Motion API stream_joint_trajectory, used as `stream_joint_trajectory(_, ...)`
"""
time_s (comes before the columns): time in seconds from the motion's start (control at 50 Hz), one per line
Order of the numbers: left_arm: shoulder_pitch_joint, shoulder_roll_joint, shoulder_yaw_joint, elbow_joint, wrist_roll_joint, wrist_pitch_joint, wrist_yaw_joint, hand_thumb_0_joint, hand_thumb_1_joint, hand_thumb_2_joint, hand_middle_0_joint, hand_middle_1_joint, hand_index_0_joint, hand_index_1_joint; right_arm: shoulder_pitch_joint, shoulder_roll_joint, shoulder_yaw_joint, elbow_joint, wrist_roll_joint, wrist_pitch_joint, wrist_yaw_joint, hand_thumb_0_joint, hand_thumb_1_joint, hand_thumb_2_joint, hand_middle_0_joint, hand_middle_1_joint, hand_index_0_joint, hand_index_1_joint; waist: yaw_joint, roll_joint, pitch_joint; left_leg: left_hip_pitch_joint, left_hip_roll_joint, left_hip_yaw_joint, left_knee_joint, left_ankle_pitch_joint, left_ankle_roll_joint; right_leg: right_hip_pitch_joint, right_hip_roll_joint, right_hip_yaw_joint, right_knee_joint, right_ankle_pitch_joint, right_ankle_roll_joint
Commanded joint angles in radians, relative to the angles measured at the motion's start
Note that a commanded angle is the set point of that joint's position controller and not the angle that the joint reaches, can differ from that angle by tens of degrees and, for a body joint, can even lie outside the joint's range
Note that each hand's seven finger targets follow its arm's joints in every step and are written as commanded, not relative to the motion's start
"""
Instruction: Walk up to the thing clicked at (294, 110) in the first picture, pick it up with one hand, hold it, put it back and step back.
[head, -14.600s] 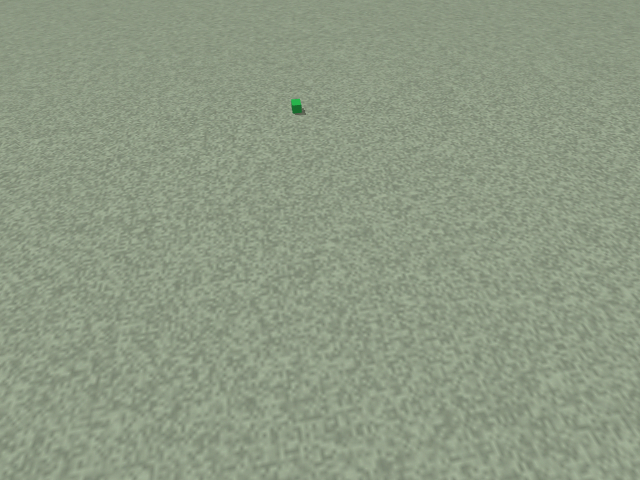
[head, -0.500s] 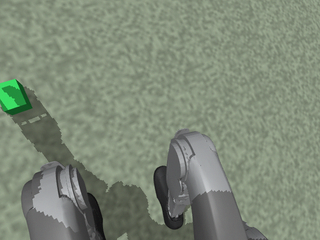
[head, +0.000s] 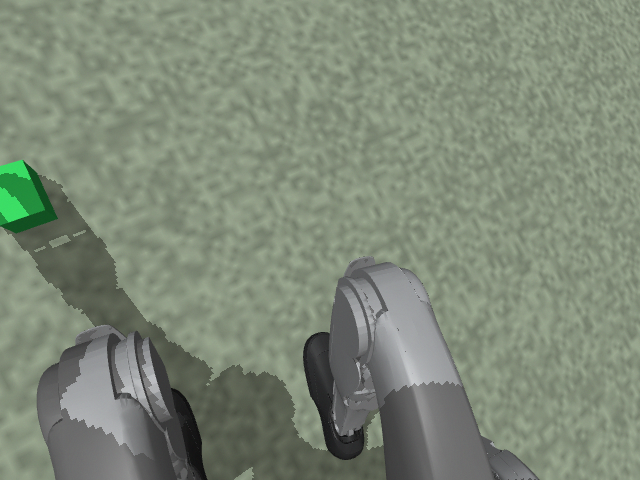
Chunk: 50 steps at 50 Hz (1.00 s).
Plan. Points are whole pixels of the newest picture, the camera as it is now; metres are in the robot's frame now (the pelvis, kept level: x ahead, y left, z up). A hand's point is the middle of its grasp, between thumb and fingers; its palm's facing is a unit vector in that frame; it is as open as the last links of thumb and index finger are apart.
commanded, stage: approach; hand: left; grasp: from above
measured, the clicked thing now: (19, 197) +0.51 +0.31 -0.29
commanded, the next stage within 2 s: close in in 0.60 s
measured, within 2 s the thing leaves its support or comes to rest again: neither
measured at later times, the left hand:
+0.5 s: hand out of the picture +0.49 +0.31 -0.18, palm faces -0.43 -0.17 -0.89, open 14.3 cm
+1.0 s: hand out of the picture +0.49 +0.31 -0.19, palm faces -0.42 -0.16 -0.89, open 14.4 cm
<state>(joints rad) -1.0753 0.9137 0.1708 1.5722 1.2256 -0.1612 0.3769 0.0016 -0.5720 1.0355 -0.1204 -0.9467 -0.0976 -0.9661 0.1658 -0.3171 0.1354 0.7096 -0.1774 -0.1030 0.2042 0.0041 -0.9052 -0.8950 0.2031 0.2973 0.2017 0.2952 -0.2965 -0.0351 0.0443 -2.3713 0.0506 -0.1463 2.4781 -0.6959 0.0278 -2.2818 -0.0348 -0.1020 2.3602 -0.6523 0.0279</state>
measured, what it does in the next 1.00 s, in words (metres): stands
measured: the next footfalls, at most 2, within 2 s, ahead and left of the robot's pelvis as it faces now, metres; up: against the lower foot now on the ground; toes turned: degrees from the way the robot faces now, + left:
none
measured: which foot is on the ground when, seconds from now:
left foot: down 0.00-1.00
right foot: down 0.00-1.00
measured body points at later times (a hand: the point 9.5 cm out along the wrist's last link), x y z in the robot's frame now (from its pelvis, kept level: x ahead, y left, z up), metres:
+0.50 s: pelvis +0.00 +0.00 +0.00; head +0.27 +0.06 +0.35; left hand +0.51 +0.32 -0.13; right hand +0.00 -0.26 -0.09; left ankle +0.07 +0.12 -0.28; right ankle +0.11 -0.12 -0.28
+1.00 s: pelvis +0.00 +0.00 +0.00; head +0.27 +0.09 +0.35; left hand +0.51 +0.32 -0.14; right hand +0.03 -0.26 -0.08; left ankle +0.07 +0.12 -0.28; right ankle +0.11 -0.12 -0.28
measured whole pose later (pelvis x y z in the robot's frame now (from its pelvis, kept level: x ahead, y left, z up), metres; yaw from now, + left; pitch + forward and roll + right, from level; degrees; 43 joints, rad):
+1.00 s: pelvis +0.00 +0.00 +0.00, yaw -1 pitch +32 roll -11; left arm -1.16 0.92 0.16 1.66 1.25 -0.12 0.43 0.00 -0.59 1.06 -0.10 -0.96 -0.08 -0.98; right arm 0.17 -0.33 0.19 0.67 -0.19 -0.13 0.21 0.00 -0.90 -0.89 0.20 0.30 0.20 0.30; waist -0.36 -0.05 0.07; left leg -2.38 0.05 -0.16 2.49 -0.70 0.03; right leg -2.28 -0.03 -0.11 2.36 -0.65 0.03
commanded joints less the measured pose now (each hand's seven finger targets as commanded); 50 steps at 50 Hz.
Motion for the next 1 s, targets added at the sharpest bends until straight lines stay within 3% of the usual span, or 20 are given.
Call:
stream_joint_trajectory(0.0,-0.4,0.182,-0.044,-0.174,0.009,-0.022,0.052,0.0,-0.595,1.037,-0.072,-0.976,-0.06,-0.988,0.249,-0.272,-0.082,0.019,0.001,-0.005,-0.018,0.0,-0.89,-0.888,0.2,0.3,0.2,0.3,-0.077,0.399,-0.673,0.531,-0.024,0.062,-0.246,0.165,-0.01,0.299,0.06,-0.095,-0.212,0.193,-0.059)
stream_joint_trajectory(0.06,-0.457,0.146,-0.067,-0.156,0.015,-0.008,0.075,0.0,-0.602,1.046,-0.071,-0.971,-0.055,-0.988,0.272,-0.265,-0.066,0.029,-0.009,-0.015,-0.014,0.0,-0.889,-0.889,0.2,0.3,0.2,0.3,-0.108,0.434,-0.686,0.575,-0.023,0.054,-0.241,0.206,-0.017,0.287,0.056,-0.105,-0.197,0.236,-0.056)
stream_joint_trajectory(0.14,-0.416,0.229,-0.008,-0.104,0.045,0.046,0.115,0.0,-0.59,1.037,-0.085,-0.974,-0.07,-0.989,0.275,-0.283,-0.067,0.016,-0.013,-0.017,-0.009,0.0,-0.891,-0.89,0.2,0.3,0.2,0.3,-0.065,0.468,-0.696,0.571,-0.027,0.069,-0.256,0.24,-0.018,0.304,0.06,-0.098,-0.193,0.255,-0.062)
stream_joint_trajectory(0.2,-0.4,0.235,-0.001,-0.082,0.033,0.096,0.128,0.0,-0.598,1.041,-0.084,-0.985,-0.07,-1.0,0.251,-0.285,-0.058,-0.014,0.002,-0.01,-0.006,0.0,-0.893,-0.89,0.2,0.3,0.2,0.3,-0.041,0.485,-0.739,0.574,-0.027,0.079,-0.262,0.268,-0.013,0.323,0.063,-0.09,-0.19,0.279,-0.065)
stream_joint_trajectory(0.28,-0.336,0.261,0.003,-0.053,0.007,0.142,0.096,0.0,-0.597,1.032,-0.077,-1.002,-0.073,-1.006,0.247,-0.285,-0.041,-0.037,0.013,-0.01,0.0,0.0,-0.893,-0.889,0.2,0.3,0.2,0.3,-0.045,0.371,-0.698,0.467,-0.028,0.098,-0.232,0.255,0.013,0.408,0.071,-0.067,-0.219,0.281,-0.049)
stream_joint_trajectory(0.32,-0.29,0.278,0.01,-0.049,-0.02,0.147,0.077,0.0,-0.601,1.032,-0.079,-1.007,-0.075,-1.011,0.236,-0.283,-0.037,-0.04,0.026,-0.011,-0.001,0.0,-0.895,-0.889,0.2,0.3,0.2,0.3,-0.028,0.322,-0.689,0.422,-0.028,0.096,-0.239,0.233,0.018,0.44,0.071,-0.062,-0.221,0.262,-0.047)
stream_joint_trajectory(0.36,-0.28,0.338,0.063,-0.08,-0.033,0.139,0.055,0.0,-0.601,1.031,-0.075,-1.002,-0.072,-1.005,0.241,-0.298,-0.042,-0.045,0.024,-0.011,-0.004,0.0,-0.894,-0.888,0.2,0.3,0.2,0.3,-0.035,0.315,-0.692,0.413,-0.025,0.092,-0.239,0.223,0.019,0.467,0.069,-0.062,-0.228,0.25,-0.043)
stream_joint_trajectory(0.38,-0.289,0.298,0.038,-0.092,-0.04,0.133,0.037,0.0,-0.609,1.031,-0.072,-1.003,-0.068,-1.007,0.234,-0.291,-0.04,-0.061,0.029,-0.015,-0.003,0.0,-0.896,-0.889,0.2,0.3,0.2,0.3,-0.043,0.314,-0.675,0.422,-0.026,0.084,-0.242,0.211,0.016,0.431,0.066,-0.066,-0.218,0.231,-0.048)
stream_joint_trajectory(0.48,-0.363,0.26,0.0,-0.18,-0.046,0.066,-0.004,0.0,-0.611,1.036,-0.072,-0.999,-0.066,-1.006,0.241,-0.282,-0.046,-0.044,0.018,-0.015,-0.01,0.0,-0.895,-0.889,0.2,0.3,0.2,0.3,-0.089,0.351,-0.664,0.425,-0.022,0.073,-0.231,0.152,0.009,0.41,0.072,-0.074,-0.235,0.185,-0.049)
stream_joint_trajectory(0.52,-0.332,0.293,0.031,-0.188,-0.034,0.047,-0.008,0.0,-0.611,1.044,-0.075,-0.974,-0.06,-0.989,0.277,-0.298,-0.062,-0.019,0.013,-0.012,-0.016,0.0,-0.894,-0.889,0.2,0.3,0.2,0.3,-0.084,0.367,-0.645,0.45,-0.024,0.073,-0.232,0.153,0.0,0.385,0.067,-0.083,-0.237,0.171,-0.055)
stream_joint_trajectory(0.56,-0.318,0.214,-0.013,-0.216,-0.027,0.027,-0.012,0.0,-0.611,1.051,-0.082,-0.978,-0.064,-0.995,0.274,-0.272,-0.063,-0.015,0.009,-0.009,-0.012,0.0,-0.894,-0.89,0.2,0.3,0.2,0.3,-0.074,0.414,-0.686,0.507,-0.021,0.067,-0.247,0.178,-0.011,0.387,0.07,-0.091,-0.226,0.194,-0.059)
stream_joint_trajectory(0.62,-0.334,0.163,-0.05,-0.214,-0.032,0.013,-0.003,0.0,-0.611,1.071,-0.086,-0.98,-0.063,-1.004,0.271,-0.27,-0.069,-0.005,0.011,-0.004,-0.01,0.0,-0.895,-0.891,0.2,0.3,0.2,0.3,-0.079,0.413,-0.698,0.525,-0.019,0.061,-0.243,0.199,-0.013,0.361,0.07,-0.1,-0.218,0.221,-0.059)
stream_joint_trajectory(0.66,-0.369,0.199,-0.041,-0.207,-0.017,0.012,0.014,0.0,-0.598,1.094,-0.095,-0.986,-0.071,-1.011,0.288,-0.281,-0.068,0.006,0.011,-0.004,-0.01,0.0,-0.893,-0.89,0.2,0.3,0.2,0.3,-0.088,0.419,-0.68,0.533,-0.022,0.061,-0.239,0.224,-0.013,0.346,0.065,-0.102,-0.213,0.244,-0.058)
stream_joint_trajectory(0.7,-0.376,0.228,-0.023,-0.227,-0.003,0.013,0.035,0.0,-0.601,1.095,-0.102,-0.977,-0.072,-1.007,0.291,-0.277,-0.068,0.012,0.007,-0.003,-0.009,0.0,-0.894,-0.894,0.2,0.3,0.2,0.3,-0.065,0.452,-0.7,0.555,-0.023,0.065,-0.245,0.247,-0.017,0.35,0.065,-0.102,-0.205,0.261,-0.06)
stream_joint_trajectory(0.72,-0.359,0.187,-0.048,-0.179,-0.001,0.019,0.037,0.0,-0.611,1.058,-0.088,-0.959,-0.063,-0.985,0.27,-0.272,-0.065,-0.002,0.006,-0.005,-0.005,0.0,-0.894,-0.894,0.2,0.3,0.2,0.3,-0.069,0.432,-0.674,0.543,-0.023,0.067,-0.24,0.24,-0.014,0.334,0.066,-0.1,-0.205,0.256,-0.061)
stream_joint_trajectory(0.84,-0.355,0.221,-0.028,-0.082,0.021,0.04,0.075,0.0,-0.611,1.06,-0.088,-0.961,-0.062,-0.988,0.249,-0.285,-0.047,-0.013,-0.004,-0.011,-0.004,0.0,-0.893,-0.894,0.2,0.3,0.2,0.3,-0.066,0.407,-0.644,0.525,-0.026,0.062,-0.254,0.219,-0.011,0.331,0.068,-0.105,-0.205,0.232,-0.061)
stream_joint_trajectory(0.9,-0.373,0.257,-0.003,-0.069,0.027,0.043,0.089,0.0,-0.606,1.048,-0.087,-0.963,-0.066,-0.984,0.246,-0.3,-0.042,-0.023,-0.006,-0.016,-0.005,0.0,-0.894,-0.894,0.2,0.3,0.2,0.3,-0.076,0.4,-0.641,0.518,-0.026,0.063,-0.247,0.215,-0.006,0.342,0.065,-0.103,-0.207,0.234,-0.057)
stream_joint_trajectory(0.92,-0.379,0.224,-0.028,-0.046,0.022,0.043,0.091,0.0,-0.611,1.066,-0.077,-0.935,-0.037,-0.975,0.233,-0.291,-0.035,-0.031,-0.005,-0.02,-0.005,0.0,-0.891,-0.897,0.2,0.3,0.2,0.3,-0.083,0.401,-0.631,0.498,-0.026,0.058,-0.248,0.2,-0.006,0.325,0.067,-0.106,-0.197,0.222,-0.06)
stream_joint_trajectory(0.94,-0.374,0.277,0.016,-0.033,0.031,0.043,0.1,0.0,-0.611,1.07,-0.079,-0.935,-0.038,-0.977,0.248,-0.305,-0.036,-0.016,-0.01,-0.019,-0.007,0.0,-0.89,-0.896,0.2,0.3,0.2,0.3,-0.092,0.395,-0.628,0.506,-0.025,0.057,-0.246,0.202,-0.005,0.339,0.065,-0.106,-0.204,0.224,-0.056)
stream_joint_trajectory(0.98,-0.379,0.264,0.013,0.019,0.035,0.043,0.105,0.0,-0.611,1.076,-0.082,-0.932,-0.038,-0.977,0.251,-0.307,-0.022,-0.029,-0.015,-0.028,-0.007,0.0,-0.891,-0.897,0.2,0.3,0.2,0.3,-0.121,0.355,-0.581,0.467,-0.023,0.056,-0.228,0.19,0.002,0.337,0.067,-0.105,-0.205,0.217,-0.052)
